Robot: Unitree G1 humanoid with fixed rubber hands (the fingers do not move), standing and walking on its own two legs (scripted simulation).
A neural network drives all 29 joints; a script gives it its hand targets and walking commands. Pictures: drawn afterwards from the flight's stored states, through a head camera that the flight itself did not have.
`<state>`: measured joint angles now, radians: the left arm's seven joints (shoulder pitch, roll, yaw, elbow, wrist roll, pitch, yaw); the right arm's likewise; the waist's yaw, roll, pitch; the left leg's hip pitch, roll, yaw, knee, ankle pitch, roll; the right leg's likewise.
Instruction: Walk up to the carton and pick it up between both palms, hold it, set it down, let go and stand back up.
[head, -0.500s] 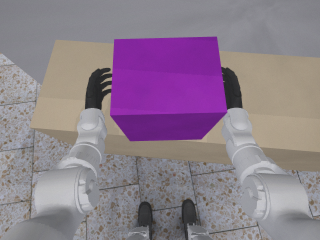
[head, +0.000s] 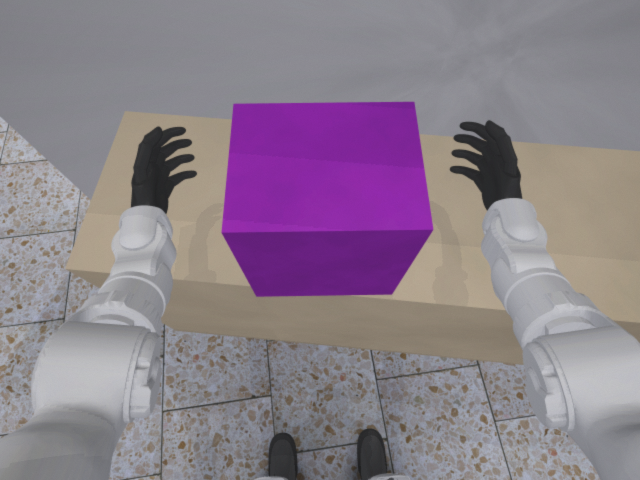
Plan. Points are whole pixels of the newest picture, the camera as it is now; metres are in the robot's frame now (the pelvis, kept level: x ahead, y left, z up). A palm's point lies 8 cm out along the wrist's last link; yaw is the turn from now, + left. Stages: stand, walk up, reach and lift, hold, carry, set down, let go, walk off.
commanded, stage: set down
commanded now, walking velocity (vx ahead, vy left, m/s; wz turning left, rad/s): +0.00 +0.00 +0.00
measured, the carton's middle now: (324, 212) +0.47 +0.01 -0.07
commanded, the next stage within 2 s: none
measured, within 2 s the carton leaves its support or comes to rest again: neither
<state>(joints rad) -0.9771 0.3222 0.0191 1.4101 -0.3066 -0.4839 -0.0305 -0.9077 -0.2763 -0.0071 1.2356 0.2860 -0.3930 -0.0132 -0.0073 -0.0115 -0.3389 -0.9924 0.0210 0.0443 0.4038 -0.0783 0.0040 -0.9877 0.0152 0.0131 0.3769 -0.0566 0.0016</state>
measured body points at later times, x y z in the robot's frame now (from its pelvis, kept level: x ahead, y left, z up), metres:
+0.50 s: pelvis +0.01 +0.00 +0.02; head +0.09 +0.01 +0.46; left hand +0.47 +0.24 +0.10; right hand +0.48 -0.21 +0.10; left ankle +0.02 +0.12 -0.72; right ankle +0.03 -0.12 -0.72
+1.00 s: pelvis +0.00 +0.00 +0.02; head +0.08 +0.01 +0.46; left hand +0.38 +0.24 +0.03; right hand +0.39 -0.20 +0.03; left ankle +0.02 +0.12 -0.72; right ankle +0.03 -0.12 -0.72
